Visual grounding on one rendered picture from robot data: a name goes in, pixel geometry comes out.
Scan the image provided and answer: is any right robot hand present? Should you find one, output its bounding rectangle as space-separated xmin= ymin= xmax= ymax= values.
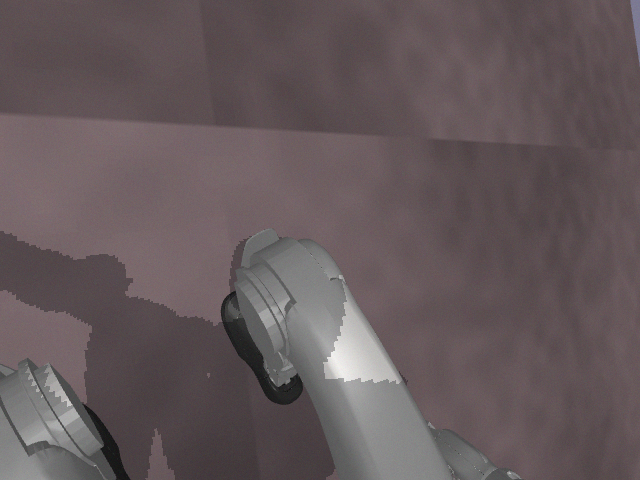
xmin=426 ymin=420 xmax=499 ymax=480

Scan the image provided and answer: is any right robot foot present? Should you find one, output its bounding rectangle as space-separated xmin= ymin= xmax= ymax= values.
xmin=221 ymin=291 xmax=303 ymax=405

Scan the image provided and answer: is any left robot foot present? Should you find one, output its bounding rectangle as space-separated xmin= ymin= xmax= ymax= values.
xmin=83 ymin=404 xmax=131 ymax=480

